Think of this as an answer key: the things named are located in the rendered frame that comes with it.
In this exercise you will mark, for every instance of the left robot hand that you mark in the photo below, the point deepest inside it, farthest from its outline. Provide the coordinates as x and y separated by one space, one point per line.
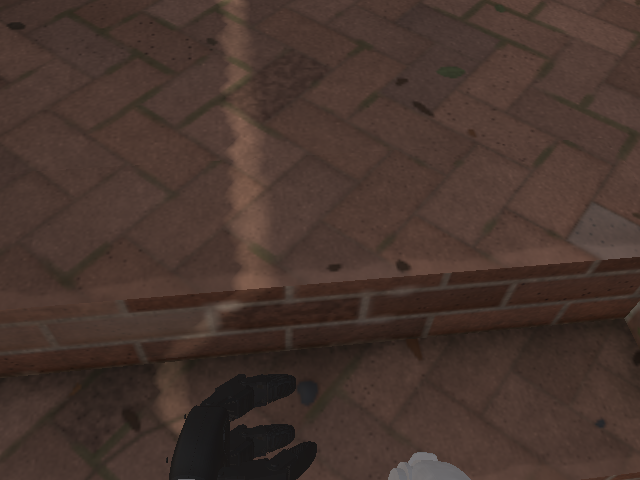
207 450

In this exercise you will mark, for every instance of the right robot thigh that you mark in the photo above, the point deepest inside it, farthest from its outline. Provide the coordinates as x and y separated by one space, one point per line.
427 470

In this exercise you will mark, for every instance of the robot right shin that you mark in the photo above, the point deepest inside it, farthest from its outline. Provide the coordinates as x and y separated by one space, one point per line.
422 456

